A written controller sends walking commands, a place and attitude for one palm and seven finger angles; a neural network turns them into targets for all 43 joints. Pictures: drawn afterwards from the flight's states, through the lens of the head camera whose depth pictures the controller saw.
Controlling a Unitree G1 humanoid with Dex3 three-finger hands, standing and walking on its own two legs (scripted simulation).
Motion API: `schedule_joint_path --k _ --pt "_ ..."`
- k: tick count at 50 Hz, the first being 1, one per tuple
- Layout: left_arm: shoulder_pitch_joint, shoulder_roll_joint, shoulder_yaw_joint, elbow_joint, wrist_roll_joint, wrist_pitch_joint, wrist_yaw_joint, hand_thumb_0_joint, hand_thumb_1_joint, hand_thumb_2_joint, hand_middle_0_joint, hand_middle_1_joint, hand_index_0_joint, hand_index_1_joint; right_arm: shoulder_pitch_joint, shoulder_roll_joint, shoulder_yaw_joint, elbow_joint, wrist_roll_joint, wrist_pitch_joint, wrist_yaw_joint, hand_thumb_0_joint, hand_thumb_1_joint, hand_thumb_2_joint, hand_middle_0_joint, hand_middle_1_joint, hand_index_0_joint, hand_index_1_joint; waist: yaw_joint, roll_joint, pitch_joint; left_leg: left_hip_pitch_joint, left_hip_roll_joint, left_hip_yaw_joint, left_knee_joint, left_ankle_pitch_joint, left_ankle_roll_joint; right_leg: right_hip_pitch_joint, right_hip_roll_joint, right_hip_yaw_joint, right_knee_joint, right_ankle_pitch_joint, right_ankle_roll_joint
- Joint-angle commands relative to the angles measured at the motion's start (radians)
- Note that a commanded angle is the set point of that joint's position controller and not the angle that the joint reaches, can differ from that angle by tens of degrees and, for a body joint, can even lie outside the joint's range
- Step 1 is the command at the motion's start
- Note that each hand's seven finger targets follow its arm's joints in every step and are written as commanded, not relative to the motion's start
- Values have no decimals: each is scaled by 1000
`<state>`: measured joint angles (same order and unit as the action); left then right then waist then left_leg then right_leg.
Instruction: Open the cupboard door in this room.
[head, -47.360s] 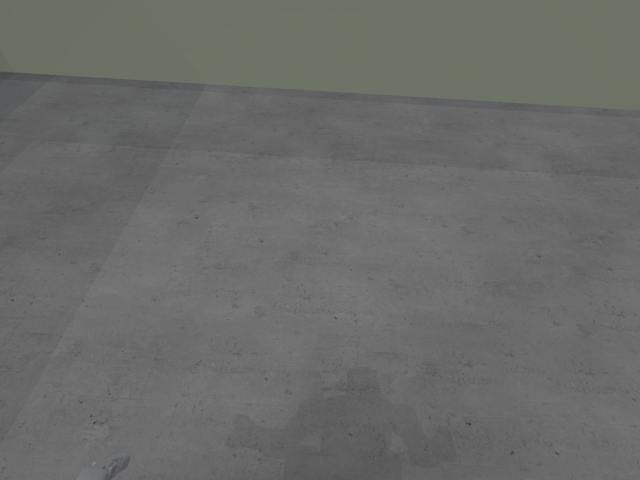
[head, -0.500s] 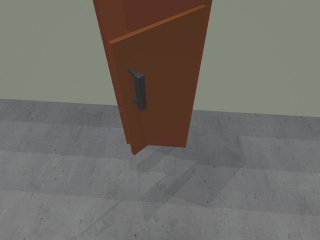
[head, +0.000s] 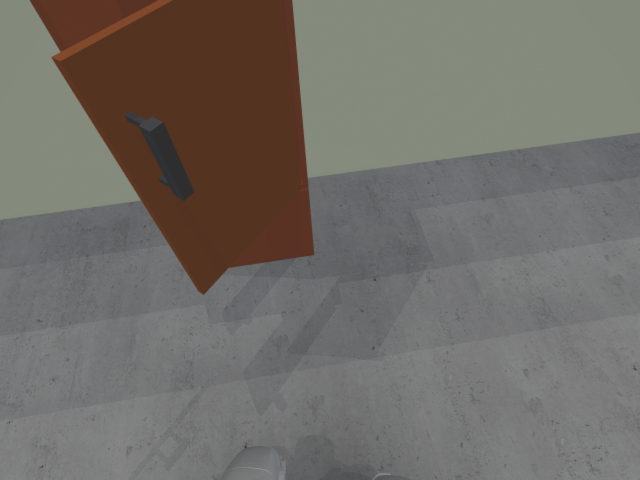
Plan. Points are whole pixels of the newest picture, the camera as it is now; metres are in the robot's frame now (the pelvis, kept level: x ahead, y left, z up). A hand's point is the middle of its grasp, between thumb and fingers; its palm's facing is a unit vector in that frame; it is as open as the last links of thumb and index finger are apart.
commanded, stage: walk to a spot facing it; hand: left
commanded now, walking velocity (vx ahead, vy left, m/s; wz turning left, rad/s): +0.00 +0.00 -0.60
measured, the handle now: (159, 157) +0.53 +0.29 +0.06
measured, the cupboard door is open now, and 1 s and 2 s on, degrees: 47 47 47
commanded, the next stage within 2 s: none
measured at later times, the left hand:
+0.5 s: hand (179, 463) +0.14 +0.22 -0.16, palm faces -0.23 -0.95 -0.22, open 7.4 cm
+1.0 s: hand (252, 416) +0.21 +0.13 -0.17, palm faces -0.59 -0.79 -0.18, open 7.4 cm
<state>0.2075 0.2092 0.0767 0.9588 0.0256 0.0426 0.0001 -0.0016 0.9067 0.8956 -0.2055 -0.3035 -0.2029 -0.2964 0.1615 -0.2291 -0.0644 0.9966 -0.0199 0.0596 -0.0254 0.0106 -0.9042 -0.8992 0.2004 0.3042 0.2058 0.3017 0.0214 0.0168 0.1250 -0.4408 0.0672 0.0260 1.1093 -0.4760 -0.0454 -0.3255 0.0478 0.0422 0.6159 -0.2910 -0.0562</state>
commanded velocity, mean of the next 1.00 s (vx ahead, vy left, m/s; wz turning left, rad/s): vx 0.05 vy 0.00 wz -0.60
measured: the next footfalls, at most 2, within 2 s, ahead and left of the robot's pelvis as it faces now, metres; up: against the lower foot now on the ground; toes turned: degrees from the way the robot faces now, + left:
left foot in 0.30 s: +0.06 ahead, +0.16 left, +0.00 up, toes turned -13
right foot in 0.62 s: +0.00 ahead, -0.13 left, +0.00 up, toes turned -26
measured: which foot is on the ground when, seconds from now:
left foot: up 0.00-0.28, down 0.30-0.62, up 0.64-0.92, down 0.94-1.00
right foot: down 0.00-0.30, up 0.32-0.60, down 0.62-0.92, up 0.94-1.00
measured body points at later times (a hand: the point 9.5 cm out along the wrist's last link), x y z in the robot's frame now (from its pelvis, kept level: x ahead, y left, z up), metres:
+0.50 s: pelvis +0.00 +0.03 +0.01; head +0.06 +0.04 +0.46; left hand +0.16 +0.27 -0.14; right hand +0.02 -0.23 -0.12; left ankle +0.02 +0.17 -0.73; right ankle -0.02 -0.11 -0.66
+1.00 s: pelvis +0.03 +0.02 +0.00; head +0.08 +0.02 +0.45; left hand +0.25 +0.18 -0.16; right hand -0.07 -0.23 -0.12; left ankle +0.10 +0.12 -0.73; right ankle -0.05 -0.10 -0.69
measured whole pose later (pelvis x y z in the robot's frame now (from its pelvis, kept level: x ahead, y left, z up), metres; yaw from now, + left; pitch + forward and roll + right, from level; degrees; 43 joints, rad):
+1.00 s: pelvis +0.03 +0.02 +0.00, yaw -37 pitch +2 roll -2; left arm 0.19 0.25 0.07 0.91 0.03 0.08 -0.04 0.00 0.91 0.90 -0.21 -0.30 -0.20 -0.30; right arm 0.23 -0.21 -0.03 0.90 -0.04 -0.02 -0.03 0.01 -0.90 -0.90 0.20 0.30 0.20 0.30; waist -0.01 -0.04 0.05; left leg -0.32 0.07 0.05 0.60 -0.32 -0.01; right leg -0.47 0.05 0.07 0.88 -0.47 0.02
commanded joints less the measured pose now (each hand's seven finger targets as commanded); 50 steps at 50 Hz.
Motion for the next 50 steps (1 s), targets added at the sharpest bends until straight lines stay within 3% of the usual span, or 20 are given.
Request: schedule_joint_path --k 1,8,12,13,14,15,17,21,28,29,30,31,33,36,44,45,46,47,49,50 --pt "47 197 48 -67 -2 -31 24 0 900 900 -200 -300 -200 -300 -39 -63 -16 -112 8 -29 0 0 -900 -900 200 300 200 300 -1 -98 -165 -67 -9 -42 -20 56 -13 145 -248 367 -278 329 -139" --pt "85 211 57 -65 6 -22 20 0 900 900 -200 -300 -200 -300 -86 -62 -15 -153 20 -42 -9 0 -900 -900 200 300 200 300 24 -174 -173 -12 -54 -45 -281 26 -5 203 -222 437 -258 403 -144" --pt "22 205 56 -86 2 -14 18 0 900 900 -200 -300 -200 -300 2 -75 -16 -137 28 -52 -17 0 -900 -900 200 300 200 300 -32 -151 -187 231 -70 -54 -584 156 7 47 -172 447 -200 366 -77" --pt "-1 180 48 -97 -7 -12 18 0 900 900 -200 -300 -200 -300 61 -105 -19 -121 26 -63 -25 0 -900 -900 200 300 200 300 -63 -85 -216 396 -12 -83 -726 227 20 -59 -115 382 -141 270 -29" --pt "18 116 35 -118 -21 -10 8 0 900 900 -200 -300 -200 -300 73 -197 -33 -124 10 -76 -31 0 -900 -900 200 300 200 300 -62 197 -218 514 227 -339 -861 200 89 -251 23 226 26 -30 36" --pt "-20 129 33 -137 -16 -12 -5 0 900 900 -200 -300 -200 -300 78 -256 -45 -141 -1 -70 -36 0 -900 -900 200 300 200 300 -66 306 -171 444 418 -488 -889 333 191 -317 38 52 268 -324 92" --pt "-2 152 41 -149 -2 -16 -20 0 900 900 -200 -300 -200 -300 7 -216 -23 -185 -15 -69 -34 0 -900 -900 200 300 200 300 -18 69 -131 265 407 -385 -844 405 261 -264 -34 36 497 -240 109" --pt "-15 116 36 -130 -4 3 -37 0 900 900 -200 -300 -200 -300 -17 -152 -12 -179 -18 -74 -32 0 -900 -900 200 300 200 300 2 219 -124 311 206 -52 -731 738 163 -257 -50 -34 477 -157 123" --pt "-26 113 22 -135 -8 -11 -47 0 900 900 -200 -300 -200 -300 70 -215 -36 -150 -12 -61 -15 0 -900 -900 200 300 200 300 -21 209 -160 279 231 21 -611 661 114 27 -28 -148 31 -40 76" --pt "35 134 29 -118 -8 -14 -45 0 900 900 -200 -300 -200 -300 51 -212 -37 -158 -7 -59 -12 0 -900 -900 200 300 200 300 14 150 -172 213 212 46 -522 589 81 147 -35 -137 -88 79 61" --pt "112 220 46 -96 1 -26 -34 0 900 900 -200 -300 -200 -300 49 -171 -33 -174 6 -57 -7 0 -900 -900 200 300 200 300 50 -54 -217 65 131 122 -318 376 16 325 -178 56 -205 327 5" --pt "165 343 71 -81 7 -32 -13 0 900 900 -200 -300 -200 -300 -1 -80 -7 -226 14 -57 -2 0 -900 -900 200 300 200 300 84 -390 -222 -160 -21 131 -42 -186 -29 381 -440 445 -264 680 -120" --pt "138 339 63 -88 -5 -22 3 0 900 900 -200 -300 -200 -300 0 -111 -4 -224 20 -46 -3 0 -900 -900 200 300 200 300 66 -280 -167 -187 40 -26 84 -159 -8 251 -441 399 -273 374 -213" --pt "2 244 46 -126 1 -22 14 0 900 900 -200 -300 -200 -300 -18 -112 -10 -187 11 -43 1 0 -900 -900 200 300 200 300 10 -223 -169 -121 29 -23 23 -13 -26 165 -292 298 -241 380 -149" --pt "-60 230 43 -136 -2 -9 2 0 900 900 -200 -300 -200 -300 140 -82 -6 -138 15 -56 -1 0 -900 -900 200 300 200 300 -68 -161 -183 263 -51 36 -541 178 -14 -62 -193 308 -215 32 -66" --pt "-76 187 32 -152 -7 -6 -4 0 900 900 -200 -300 -200 -300 200 -131 -13 -121 8 -66 -9 0 -900 -900 200 300 200 300 -96 -50 -186 393 22 -45 -696 107 11 -199 -119 253 -146 -175 -20" --pt "-67 106 14 -175 -17 -2 -16 0 900 900 -200 -300 -200 -300 251 -245 -37 -113 -15 -77 -15 0 -900 -900 200 300 200 300 -117 293 -168 463 290 -389 -885 -181 92 -387 38 84 149 -338 43" --pt "-122 126 16 -207 -8 -7 -23 0 900 900 -200 -300 -200 -300 273 -298 -46 -119 -18 -82 -20 0 -900 -900 200 300 200 300 -127 333 -144 387 462 -592 -985 -302 179 -427 -1 17 354 -335 67" --pt "-144 147 41 -195 7 -21 -51 0 900 900 -200 -300 -200 -300 181 -244 -29 -150 -26 -97 -17 0 -900 -900 200 300 200 300 -70 99 -68 242 392 -481 -993 -223 203 -380 -67 26 510 -178 71" --pt "-123 124 42 -169 10 -21 -57 0 900 900 -200 -300 -200 -300 140 -215 -21 -147 -26 -102 -15 0 -900 -900 200 300 200 300 -44 138 -55 229 331 -351 -958 -110 168 -377 -81 4 539 -124 76"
